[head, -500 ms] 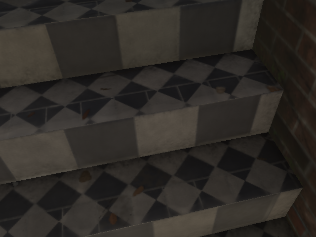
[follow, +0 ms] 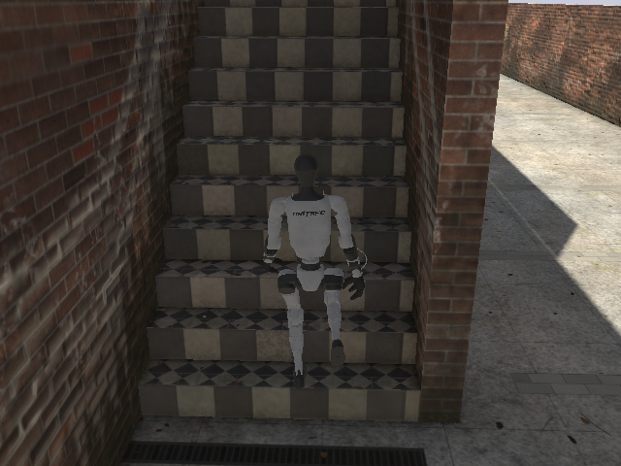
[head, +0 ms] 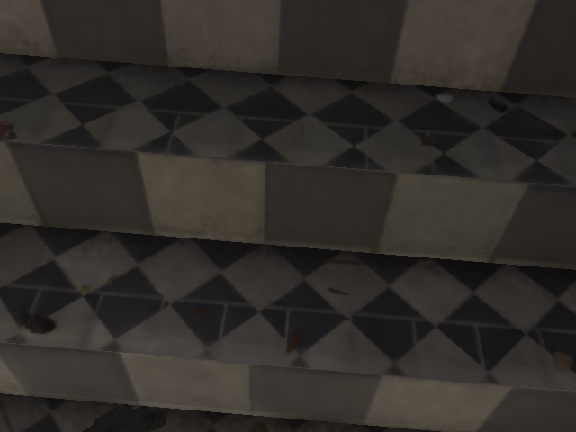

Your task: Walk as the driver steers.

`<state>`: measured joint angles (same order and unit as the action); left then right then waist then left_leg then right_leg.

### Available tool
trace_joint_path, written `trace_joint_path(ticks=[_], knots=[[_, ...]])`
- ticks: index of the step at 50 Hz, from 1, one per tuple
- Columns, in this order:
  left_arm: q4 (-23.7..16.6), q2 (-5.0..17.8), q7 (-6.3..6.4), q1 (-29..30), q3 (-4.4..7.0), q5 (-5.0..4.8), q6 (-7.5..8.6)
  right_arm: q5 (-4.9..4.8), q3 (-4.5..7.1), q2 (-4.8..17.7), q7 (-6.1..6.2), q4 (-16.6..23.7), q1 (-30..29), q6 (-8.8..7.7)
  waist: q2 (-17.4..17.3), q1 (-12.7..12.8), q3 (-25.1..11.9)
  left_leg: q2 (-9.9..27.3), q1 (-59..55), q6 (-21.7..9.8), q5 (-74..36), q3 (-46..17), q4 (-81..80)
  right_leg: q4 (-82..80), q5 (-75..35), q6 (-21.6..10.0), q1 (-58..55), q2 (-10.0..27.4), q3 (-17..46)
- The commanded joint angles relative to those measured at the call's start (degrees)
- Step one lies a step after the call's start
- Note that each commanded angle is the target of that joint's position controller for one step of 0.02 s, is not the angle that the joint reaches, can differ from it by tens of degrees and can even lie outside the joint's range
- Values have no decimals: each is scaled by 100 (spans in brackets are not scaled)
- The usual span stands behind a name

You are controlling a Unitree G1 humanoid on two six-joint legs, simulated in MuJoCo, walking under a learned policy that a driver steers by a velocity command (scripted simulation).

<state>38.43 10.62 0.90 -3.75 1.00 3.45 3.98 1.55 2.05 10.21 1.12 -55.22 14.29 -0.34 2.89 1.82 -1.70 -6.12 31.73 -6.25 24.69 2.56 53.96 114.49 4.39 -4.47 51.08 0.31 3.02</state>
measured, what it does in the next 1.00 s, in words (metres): climbs: right foot 0.21 m higher, then left foot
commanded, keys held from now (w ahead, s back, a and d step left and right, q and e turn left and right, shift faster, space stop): no key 1.00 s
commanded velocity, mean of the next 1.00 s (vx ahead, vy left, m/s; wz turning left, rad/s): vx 0.07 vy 0.00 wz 0.09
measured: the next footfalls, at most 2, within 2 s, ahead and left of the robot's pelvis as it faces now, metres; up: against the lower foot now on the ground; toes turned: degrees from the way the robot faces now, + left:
right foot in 0.32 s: +0.29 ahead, -0.09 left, +0.21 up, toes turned +0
left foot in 0.76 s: +0.34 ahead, +0.14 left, +0.20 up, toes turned +7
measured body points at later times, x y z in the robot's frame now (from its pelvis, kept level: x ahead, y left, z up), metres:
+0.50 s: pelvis +0.19 -0.01 +0.18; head +0.18 +0.00 +0.63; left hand +0.26 +0.22 +0.03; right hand +0.31 -0.25 +0.06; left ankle +0.11 +0.11 -0.32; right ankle +0.25 -0.08 -0.48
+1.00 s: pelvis +0.28 +0.05 +0.26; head +0.27 +0.07 +0.71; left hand +0.28 +0.27 +0.10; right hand +0.33 -0.17 +0.12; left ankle +0.30 +0.13 -0.48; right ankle +0.25 -0.09 -0.48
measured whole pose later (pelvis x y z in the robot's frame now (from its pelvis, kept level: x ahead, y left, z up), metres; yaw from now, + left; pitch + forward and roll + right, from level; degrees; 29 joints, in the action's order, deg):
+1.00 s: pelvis +0.28 +0.05 +0.26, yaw +2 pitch +0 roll +0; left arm 59.8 7.9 2.3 -17.7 1.3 0.3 0.6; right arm 0.3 1.0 6.5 3.9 -53.1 18.7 -1.8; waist 2.3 0.3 -1.9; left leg -1.7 15.2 -3.8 10.9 5.9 25.5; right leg 27.5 17.1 0.5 10.8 3.3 -1.6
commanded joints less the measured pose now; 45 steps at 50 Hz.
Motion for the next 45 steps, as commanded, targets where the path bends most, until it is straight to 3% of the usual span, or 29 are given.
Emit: trace_joint_path(ticks=[1,2,5,8,10,11,12,13,15,16,17,18,19,21,22,24,27,30,31,33,34,35,37,38,39,40,41,43,45], knots=[[-178,-274,129,-790,-164,25,-88,-69,39,136,-137,-73,139,-407,-397,349,382,908,-599,-85,-3167,-1255,-2606,-366,428,-105,1063,37,-75],[-251,-578,153,-244,-267,-73,-105,48,11,112,-120,-178,557,-466,-604,4,297,1194,-1077,-267,-4037,-1511,-2823,792,615,-123,1655,-184,-530],[-497,-761,221,196,-359,-183,-98,28,-28,218,-101,-231,1051,-516,-535,-203,273,1584,-2143,-245,-4021,-1616,-3209,2204,1358,-175,3078,-49,-456],[-1004,-798,143,1094,-515,-113,-185,-82,-74,201,-11,-257,1230,-424,-21,-278,503,1193,-1762,88,-3059,-1170,-3693,357,949,-66,2742,159,-891],[-1249,-764,105,1446,-535,-97,-349,-98,-69,271,178,-378,1625,-357,-437,-550,230,1168,-2017,-189,-4487,-1334,-4054,-447,892,101,2178,96,-1321],[-1304,-951,112,1340,-608,-195,-452,-125,86,684,306,-353,1816,-314,-978,-598,-290,1567,-2668,-336,-5641,-1236,-4788,-1175,1586,-24,1467,127,-1377],[-1231,-928,126,1227,-599,-261,-513,-60,125,640,361,-448,1869,-206,-1238,-554,-358,1568,-3079,-353,-5984,-928,-4718,-1839,2029,-155,1029,228,-1217],[-807,-905,102,532,-566,-366,-485,-94,107,628,413,-100,1288,-176,-1367,-171,-948,1356,-2959,-234,-8640,-176,-4210,-2868,2522,-297,-560,-89,-1438],[-210,-331,139,-637,-332,-536,-478,-297,185,989,377,58,1392,-355,-1482,265,-1825,1889,-3379,-399,-11679,-515,-3220,-3959,2515,-428,-2331,-499,-1397],[107,-12,155,-1442,-202,-445,-452,-476,270,1274,225,66,1163,-542,-1455,727,-2146,1942,-3343,-398,-11931,-406,-2151,-4961,2217,-512,-3313,-553,-1060],[383,212,203,-1902,-74,-256,-456,-508,280,1148,62,244,1238,-625,-707,713,-2390,1613,-2275,-84,-9875,-701,-1051,-5672,1380,-982,-4300,240,760],[435,284,362,-1713,-51,-161,-633,-455,258,836,-155,350,927,-473,748,790,-2219,563,-1631,262,-5452,-436,860,-7696,1183,-1839,-3768,1348,3218],[386,137,413,-693,-9,-168,-773,-135,273,506,-262,365,682,-334,884,453,-1790,145,-1003,488,-2085,-955,3570,-8845,1520,-2267,-2791,1548,4518],[785,160,348,-109,149,-263,-698,260,143,-40,-103,1163,11,-145,-281,-152,-201,172,884,340,-1817,-1331,5796,-8411,3670,-1655,-1684,1390,3417],[1153,-145,368,-154,92,-263,-601,253,14,-302,36,1255,143,-101,-704,-425,566,166,1298,217,-1792,-1402,5782,-8110,3735,-1204,-1001,1284,2576],[1527,-592,270,-268,-57,-135,-405,211,-109,-488,166,1223,668,22,-682,-736,905,26,1622,103,-1526,-1363,6070,-7880,3155,-749,-736,959,1529],[1874,-370,190,-681,-25,-148,-154,21,-163,-579,133,1086,753,69,-347,-731,775,-88,2118,122,-2066,-1236,5745,-7973,1802,-719,-1403,818,683],[1922,-94,256,-961,35,-231,-33,101,-138,-352,145,1240,309,115,-24,-616,572,309,2242,382,-2363,-1050,4757,-8251,1120,-789,-2066,979,595],[1727,-29,390,-755,11,-289,-38,40,-144,-259,121,1300,167,139,125,-639,389,658,1833,517,-2263,-841,3527,-8597,734,-844,-2241,1144,614],[1494,320,498,-339,140,-170,-79,-28,-167,-166,81,1244,164,155,318,-723,-10,997,520,491,-1767,-179,1493,-8768,523,-765,-2166,852,178],[1461,387,505,-567,178,-83,-74,-235,-168,-165,41,1110,-79,134,412,-410,-258,935,-438,416,-960,308,413,-9212,154,-749,-2215,944,65],[1538,467,502,-712,246,-61,-109,-258,-123,-264,68,941,375,135,847,-454,-422,939,-1039,305,-797,421,153,-9212,30,-838,-2429,1131,348],[1660,326,329,-1097,279,-119,-85,-183,-109,-528,173,619,1030,74,551,-430,-384,698,-1742,215,-1180,553,-1376,-8877,-790,-632,-2975,1183,196],[1833,246,220,-1522,313,-181,-159,-146,-114,-587,197,544,868,-15,52,-280,-73,554,-1633,224,-1241,426,-2485,-8264,-739,-508,-3361,906,-23],[1911,141,153,-1846,309,-282,-211,-91,-93,-452,183,510,908,-136,-391,-227,-130,962,-2076,220,-1813,-374,-2868,-7394,259,-318,-3194,685,3],[1810,-170,74,-2207,233,-355,-261,-68,-175,-355,197,493,849,-184,-1359,107,-364,1899,-2587,-29,-4360,-1505,-2955,-7222,1461,26,-2834,612,0],[1866,-353,27,-2158,151,-493,-341,-12,-312,-659,207,609,465,-208,-1691,85,-431,2228,-2061,-524,-3249,-2088,-3513,-7489,1645,198,-2964,542,-143],[1935,-202,66,-1789,113,-418,-344,-36,-233,-365,265,615,83,-197,-916,150,156,1690,-1507,-253,-1347,-1569,-3688,-8511,1088,154,-3348,498,-147],[1947,-24,129,-1621,104,-306,-369,-109,-133,-78,268,508,414,-190,-461,-23,483,1356,-1589,19,-1252,-1137,-3626,-8921,800,98,-3404,507,-87]])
